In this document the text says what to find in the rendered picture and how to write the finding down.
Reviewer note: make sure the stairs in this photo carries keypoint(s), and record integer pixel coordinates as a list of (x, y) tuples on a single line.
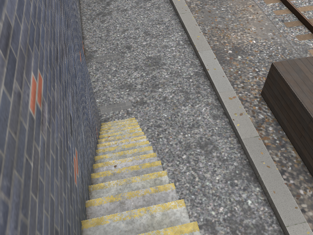
[(131, 193)]

